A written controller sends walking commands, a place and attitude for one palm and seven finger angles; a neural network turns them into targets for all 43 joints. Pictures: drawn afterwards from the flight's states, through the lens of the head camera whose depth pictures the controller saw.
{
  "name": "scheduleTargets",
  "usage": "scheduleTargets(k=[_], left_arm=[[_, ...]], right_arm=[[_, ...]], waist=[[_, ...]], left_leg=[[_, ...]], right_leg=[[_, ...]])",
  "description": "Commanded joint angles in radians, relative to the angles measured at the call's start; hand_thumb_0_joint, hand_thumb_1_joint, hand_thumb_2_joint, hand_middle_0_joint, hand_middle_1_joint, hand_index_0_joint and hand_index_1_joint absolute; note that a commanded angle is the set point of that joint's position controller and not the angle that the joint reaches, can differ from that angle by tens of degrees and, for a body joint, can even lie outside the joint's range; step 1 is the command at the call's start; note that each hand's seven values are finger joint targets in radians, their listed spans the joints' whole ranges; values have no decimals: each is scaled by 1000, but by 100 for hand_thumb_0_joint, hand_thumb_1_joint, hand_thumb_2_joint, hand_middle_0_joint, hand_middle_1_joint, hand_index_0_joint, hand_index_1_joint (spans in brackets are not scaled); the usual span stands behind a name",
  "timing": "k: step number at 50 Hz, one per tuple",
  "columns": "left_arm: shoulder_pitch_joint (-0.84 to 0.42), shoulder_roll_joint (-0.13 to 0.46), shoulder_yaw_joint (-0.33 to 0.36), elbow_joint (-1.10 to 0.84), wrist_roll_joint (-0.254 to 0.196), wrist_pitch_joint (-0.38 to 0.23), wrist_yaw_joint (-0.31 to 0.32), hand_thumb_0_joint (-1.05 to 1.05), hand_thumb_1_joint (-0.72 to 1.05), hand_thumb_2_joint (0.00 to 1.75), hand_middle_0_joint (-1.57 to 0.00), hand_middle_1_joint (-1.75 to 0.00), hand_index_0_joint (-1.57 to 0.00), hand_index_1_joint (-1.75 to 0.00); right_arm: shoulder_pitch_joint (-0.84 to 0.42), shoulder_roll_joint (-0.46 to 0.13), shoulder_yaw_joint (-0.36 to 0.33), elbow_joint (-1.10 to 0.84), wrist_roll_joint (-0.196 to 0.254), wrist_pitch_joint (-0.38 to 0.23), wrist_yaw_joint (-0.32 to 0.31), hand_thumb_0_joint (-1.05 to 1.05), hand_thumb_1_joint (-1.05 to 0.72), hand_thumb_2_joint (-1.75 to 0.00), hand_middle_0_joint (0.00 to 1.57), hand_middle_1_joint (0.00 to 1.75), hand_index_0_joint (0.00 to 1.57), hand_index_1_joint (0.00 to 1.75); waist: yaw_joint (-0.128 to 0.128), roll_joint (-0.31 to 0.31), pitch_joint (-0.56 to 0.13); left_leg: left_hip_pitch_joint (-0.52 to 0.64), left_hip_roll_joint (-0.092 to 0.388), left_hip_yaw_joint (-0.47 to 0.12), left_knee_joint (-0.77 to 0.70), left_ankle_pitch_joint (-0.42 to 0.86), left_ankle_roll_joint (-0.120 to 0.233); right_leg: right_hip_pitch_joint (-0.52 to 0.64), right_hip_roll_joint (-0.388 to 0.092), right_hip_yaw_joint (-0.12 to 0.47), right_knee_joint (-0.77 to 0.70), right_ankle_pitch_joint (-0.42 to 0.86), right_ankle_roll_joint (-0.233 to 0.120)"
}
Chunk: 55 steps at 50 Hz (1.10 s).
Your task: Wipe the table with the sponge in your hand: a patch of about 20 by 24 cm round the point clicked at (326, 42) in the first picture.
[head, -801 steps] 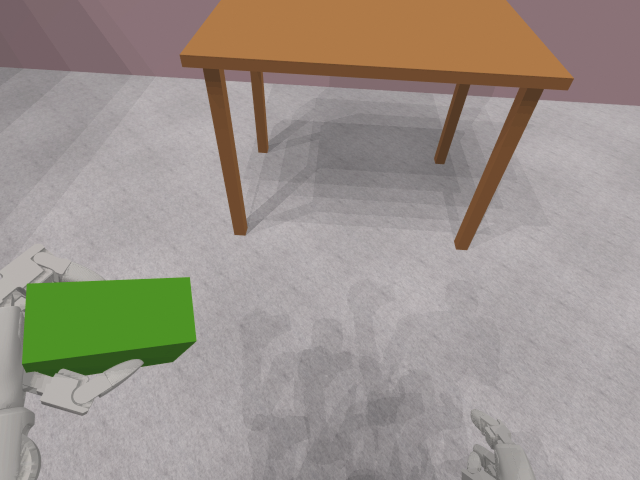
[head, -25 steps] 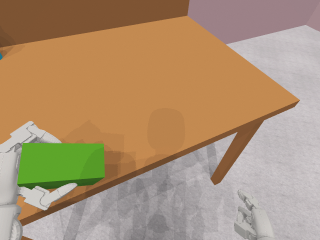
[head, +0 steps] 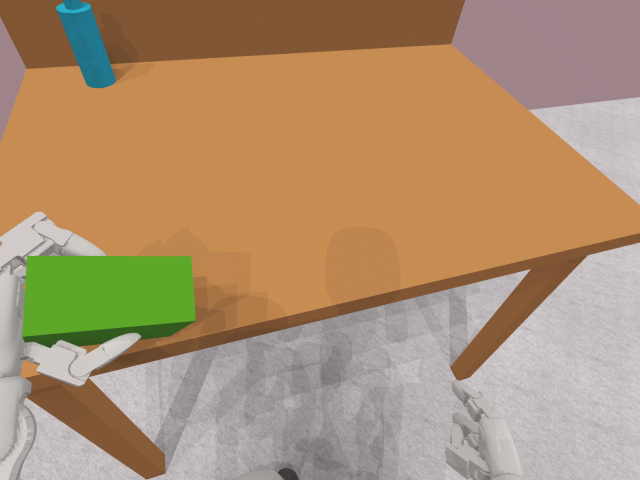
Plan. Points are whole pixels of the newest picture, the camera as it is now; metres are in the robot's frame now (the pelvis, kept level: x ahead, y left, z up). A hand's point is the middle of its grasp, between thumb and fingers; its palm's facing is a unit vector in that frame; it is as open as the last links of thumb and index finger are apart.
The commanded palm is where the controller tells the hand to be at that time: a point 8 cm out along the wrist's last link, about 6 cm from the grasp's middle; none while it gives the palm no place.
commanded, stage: come to a stop and stand still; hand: left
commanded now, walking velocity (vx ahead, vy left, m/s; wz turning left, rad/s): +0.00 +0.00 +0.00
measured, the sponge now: (135, 302) +0.24 +0.21 +0.14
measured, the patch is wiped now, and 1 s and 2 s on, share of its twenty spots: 0.00 0.00 0.00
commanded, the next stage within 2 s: look again from close up in 1.06 s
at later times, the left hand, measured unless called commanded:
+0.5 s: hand out of the picture +0.11 +0.28 +0.18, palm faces +0.44 -0.80 -0.41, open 10.2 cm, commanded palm +0.04 +0.32 +0.18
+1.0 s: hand out of the picture +0.06 +0.32 +0.19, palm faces +0.33 -0.80 -0.51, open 10.2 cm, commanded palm +0.00 +0.37 +0.18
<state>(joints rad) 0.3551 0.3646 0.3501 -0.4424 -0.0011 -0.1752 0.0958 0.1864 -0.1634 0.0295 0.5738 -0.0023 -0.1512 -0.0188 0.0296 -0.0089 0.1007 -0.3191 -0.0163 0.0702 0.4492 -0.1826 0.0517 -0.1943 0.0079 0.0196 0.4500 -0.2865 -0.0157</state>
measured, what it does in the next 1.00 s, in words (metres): walks backwards: right foot, then left foot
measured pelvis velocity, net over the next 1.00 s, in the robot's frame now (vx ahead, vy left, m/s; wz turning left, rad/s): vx -0.16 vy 0.09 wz -0.01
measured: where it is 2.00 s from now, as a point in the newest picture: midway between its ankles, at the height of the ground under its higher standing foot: outside the picture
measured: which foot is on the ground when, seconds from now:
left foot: down 0.00-0.46, up 0.48-0.72, down 0.74-1.00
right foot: down 0.00-0.28, up 0.30-0.46, down 0.48-0.76, up 0.78-0.98, down 1.00-1.00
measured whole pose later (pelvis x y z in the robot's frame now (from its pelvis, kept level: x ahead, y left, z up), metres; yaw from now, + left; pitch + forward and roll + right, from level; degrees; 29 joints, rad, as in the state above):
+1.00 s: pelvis -0.16 +0.09 -0.02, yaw -1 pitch -3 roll +0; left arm 0.47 0.48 0.43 -0.58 -0.03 -0.21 0.08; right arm 0.29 -0.16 0.00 0.58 0.01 -0.12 0.00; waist -0.02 -0.03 0.06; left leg -0.18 0.06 0.05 0.64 -0.41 -0.01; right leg -0.31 0.06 -0.11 0.63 -0.39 -0.06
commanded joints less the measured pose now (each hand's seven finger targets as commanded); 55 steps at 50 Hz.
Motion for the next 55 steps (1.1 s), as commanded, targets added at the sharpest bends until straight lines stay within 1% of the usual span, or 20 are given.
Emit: scheduleTargets(k=[1, 8, 11, 14, 15, 18, 20, 22, 23, 25, 26, 27, 30, 35, 39, 41, 47, 49, 51, 55], left_arm=[[-99, 160, 115, -280, -13, -70, 13, 0, 10, 130, -120, -160, -120, -160], [-92, 154, 100, -280, -17, -43, 1, 0, 10, 130, -120, -160, -120, -160], [-159, 158, 97, -274, -22, -34, 2, 0, 10, 130, -120, -160, -120, -160], [-215, 187, 127, -325, -28, -20, 7, 0, 10, 130, -120, -160, -120, -160], [-282, 204, 141, -355, -25, -21, 6, 0, 10, 130, -120, -160, -120, -160], [-206, 193, 147, -361, -41, -25, -11, 0, 10, 130, -120, -160, -120, -160], [-92, 195, 169, -382, -54, -33, -11, 0, 10, 130, -120, -160, -120, -160], [42, 228, 203, -369, -47, -37, -5, 0, 10, 130, -120, -160, -120, -160], [45, 227, 194, -412, -39, -34, -10, 0, 10, 130, -120, -160, -120, -160], [-32, 292, 240, -498, -57, -46, -17, 0, 10, 130, -120, -160, -120, -160], [-18, 289, 263, -303, -60, -35, -11, 0, 10, 130, -120, -160, -120, -160], [-54, 171, 177, -248, -62, -26, -26, 0, 10, 130, -120, -160, -120, -160], [-19, 206, 188, -145, -47, -52, 2, 0, 10, 130, -120, -160, -120, -160], [-125, 141, 59, -196, -19, -60, 38, 0, 10, 130, -120, -160, -120, -160], [-149, 192, 89, -326, -4, -64, 39, 0, 10, 130, -120, -160, -120, -160], [-147, 234, 130, -379, -7, -89, 20, 0, 10, 130, -120, -160, -120, -160], [90, 238, 226, -264, -38, -67, 13, 0, 10, 130, -120, -160, -120, -160], [126, 224, 225, -165, -46, -44, 5, 0, 10, 130, -120, -160, -120, -160], [34, 234, 206, -145, -68, -35, 7, 0, 10, 130, -120, -160, -120, -160], [-71, 170, 112, -240, -52, -44, 20, 0, 10, 130, -120, -160, -120, -160]], right_arm=[[-76, -149, -72, -154, 8, -48, -3, 0, -90, -90, 20, 30, 20, 30], [-56, -157, -83, -130, 16, -27, 0, 0, -90, -90, 20, 30, 20, 30], [-50, -163, -80, -114, 21, -20, -4, 0, -90, -90, 20, 30, 20, 30], [-82, -180, -77, -125, 19, -27, -7, 0, -90, -90, 20, 30, 20, 30], [-79, -154, -89, -126, 17, -37, 3, 0, -90, -90, 20, 30, 20, 30], [-103, -180, -120, -136, 8, -47, 37, 0, -90, -90, 20, 30, 20, 30], [-120, -154, -109, -155, 12, -48, 48, 0, -90, -90, 20, 30, 20, 30], [-58, -126, -89, -159, 32, -26, 43, 0, -90, -90, 20, 30, 20, 30], [-57, -115, -92, -178, 39, -4, 38, 0, -90, -90, 20, 30, 20, 30], [-101, -138, -81, -164, 36, 10, 42, 0, -90, -90, 20, 30, 20, 30], [-122, -102, -61, -155, 24, -13, 34, 0, -90, -90, 20, 30, 20, 30], [-73, -158, -102, -138, 23, -24, 33, 0, -90, -90, 20, 30, 20, 30], [-36, -151, -87, -63, 1, -29, 9, 0, -90, -90, 20, 30, 20, 30], [-1, -126, -60, -72, -12, -105, -37, 0, -90, -90, 20, 30, 20, 30], [-35, -157, -114, -127, 9, -94, -34, 0, -90, -90, 20, 30, 20, 30], [-55, -127, -93, -92, -11, -77, -9, 0, -90, -90, 20, 30, 20, 30], [-48, -167, -104, -138, 13, -9, 12, 0, -90, -90, 20, 30, 20, 30], [-40, -157, -101, -141, 27, 4, 12, 0, -90, -90, 20, 30, 20, 30], [-44, -136, -104, -158, 45, 8, 1, 0, -90, -90, 20, 30, 20, 30], [-49, -145, -79, -106, 18, 8, 6, 0, -90, -90, 20, 30, 20, 30]], waist=[[0, 139, -183], [-25, -24, -136], [-45, -43, -99], [-42, 366, -101], [-34, 364, -89], [19, 273, -154], [42, 311, -220], [38, 108, -277], [34, -196, -168], [-13, -208, -186], [-19, -223, -158], [-44, -240, -45], [-45, 79, -77], [1, -118, -270], [-6, 177, -214], [-46, 249, 1], [-2, 201, -99], [0, 13, -108], [-22, -327, -102], [-30, -4, -56]], left_leg=[[42, 115, -103, -199, -463, -53], [242, 31, -6, 187, -308, -60], [292, 40, -92, 285, -304, -52], [-12, 240, -387, -312, -690, -36], [-192, 251, -405, -418, -733, -68], [-211, 161, -107, -433, -542, -223], [-135, 121, 25, -355, -416, -233], [11, 72, 102, 111, -381, -140], [68, -8, 94, 618, -329, -108], [-153, -60, -88, 1116, -288, -82], [-314, -21, -138, 1165, -236, -97], [-395, -9, -199, 1097, -146, -100], [-315, 47, -136, 754, -108, -63], [169, -55, 88, -215, -211, 6], [572, 275, -110, -121, 448, 86], [283, 331, -344, -164, 330, 103], [-108, 265, -147, -22, -189, 84], [-166, 162, -66, 252, -331, 53], [-308, -21, -29, 775, -399, -10], [-193, 71, -105, 764, -216, -33]], right_leg=[[44, 33, -60, -19, -108, -18], [-345, -71, 65, -117, -277, -89], [-531, -96, 90, -23, -323, -109], [-309, 128, -86, 602, -332, 1], [-171, 150, -52, 785, -260, 7], [-27, 176, -154, 773, -173, -2], [79, 134, -208, 447, -200, -40], [54, -10, -42, 23, -225, -120], [-223, -177, 174, -205, -115, -157], [-293, -258, 285, -194, 11, -175], [-242, -325, 437, -216, -218, -254], [-288, -315, 595, -286, -428, -225], [-173, -252, 466, -191, -237, -200], [-1, -84, 147, -10, -156, -83], [-463, 74, -126, 567, -228, -7], [-505, -3, -48, 534, -211, -30], [121, 45, -130, 192, -87, -31], [167, 14, -18, 56, -156, -62], [83, -287, 536, -205, -346, -241], [-201, -294, 423, -240, -363, -267]])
